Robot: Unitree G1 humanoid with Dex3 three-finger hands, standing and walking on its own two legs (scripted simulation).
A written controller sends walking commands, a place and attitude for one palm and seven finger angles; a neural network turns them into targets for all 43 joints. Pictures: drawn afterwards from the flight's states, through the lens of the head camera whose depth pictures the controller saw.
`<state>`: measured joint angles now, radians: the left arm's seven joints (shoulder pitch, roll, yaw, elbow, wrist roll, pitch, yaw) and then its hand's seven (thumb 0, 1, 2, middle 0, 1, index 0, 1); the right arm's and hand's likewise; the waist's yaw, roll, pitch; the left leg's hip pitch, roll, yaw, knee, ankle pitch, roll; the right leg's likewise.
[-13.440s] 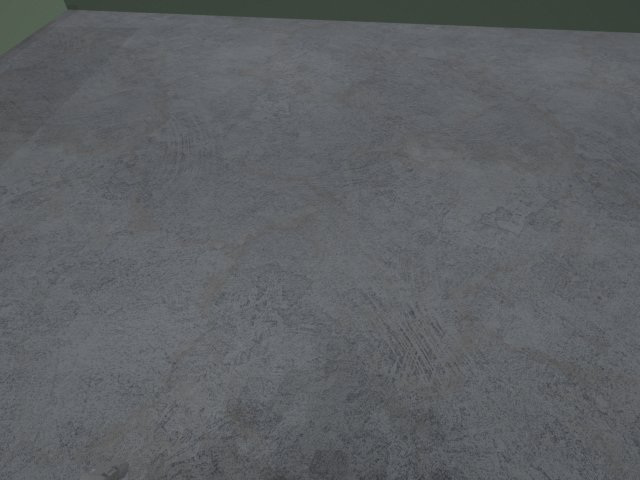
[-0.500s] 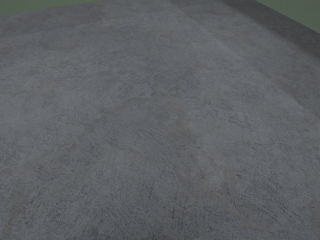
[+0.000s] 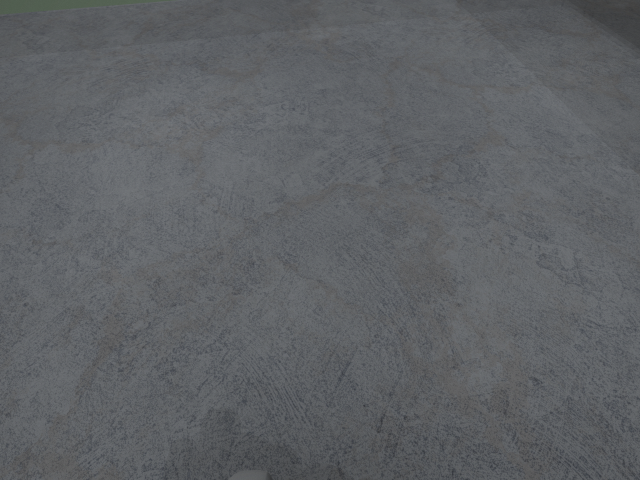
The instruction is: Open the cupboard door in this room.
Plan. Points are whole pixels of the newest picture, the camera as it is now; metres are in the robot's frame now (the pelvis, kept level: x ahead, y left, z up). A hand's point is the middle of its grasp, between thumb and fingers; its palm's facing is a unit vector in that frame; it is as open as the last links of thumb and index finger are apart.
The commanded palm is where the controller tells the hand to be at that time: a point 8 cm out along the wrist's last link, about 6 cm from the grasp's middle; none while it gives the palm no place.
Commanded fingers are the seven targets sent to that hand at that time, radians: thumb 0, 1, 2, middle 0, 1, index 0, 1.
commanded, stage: turn or walk to find it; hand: left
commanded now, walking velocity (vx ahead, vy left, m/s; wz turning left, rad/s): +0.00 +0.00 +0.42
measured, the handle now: out of the picture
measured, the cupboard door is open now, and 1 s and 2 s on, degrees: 0 0 0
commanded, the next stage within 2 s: none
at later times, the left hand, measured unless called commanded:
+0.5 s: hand out of the picture +0.06 +0.22 -0.15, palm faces +0.19 -0.94 -0.26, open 7.4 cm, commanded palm none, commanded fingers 0.00 0.90 0.90 -0.20 -0.30 -0.20 -0.30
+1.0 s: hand out of the picture -0.11 +0.20 -0.18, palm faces +0.46 -0.85 -0.24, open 7.4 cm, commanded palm none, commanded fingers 0.00 0.90 0.90 -0.20 -0.30 -0.20 -0.30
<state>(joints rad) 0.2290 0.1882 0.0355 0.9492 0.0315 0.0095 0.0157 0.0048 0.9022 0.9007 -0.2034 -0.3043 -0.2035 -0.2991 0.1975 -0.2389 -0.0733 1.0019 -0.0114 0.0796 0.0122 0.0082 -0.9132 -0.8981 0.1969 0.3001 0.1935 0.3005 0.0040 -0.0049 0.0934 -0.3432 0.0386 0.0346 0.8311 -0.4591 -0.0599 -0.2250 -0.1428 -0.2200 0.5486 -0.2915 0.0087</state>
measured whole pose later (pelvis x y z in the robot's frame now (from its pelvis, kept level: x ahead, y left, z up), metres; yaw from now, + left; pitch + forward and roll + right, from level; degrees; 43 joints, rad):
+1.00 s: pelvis -0.05 +0.01 -0.01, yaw +26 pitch +0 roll +0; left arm 0.26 0.22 0.05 0.98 0.02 0.02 0.02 0.00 0.90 0.90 -0.20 -0.30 -0.20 -0.30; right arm 0.16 -0.24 -0.06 0.98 -0.01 0.05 0.01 0.01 -0.91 -0.90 0.20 0.30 0.19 0.30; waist 0.02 -0.02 0.09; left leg -0.24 0.03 0.07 0.58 -0.33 -0.04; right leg -0.26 -0.17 -0.27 0.61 -0.32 0.03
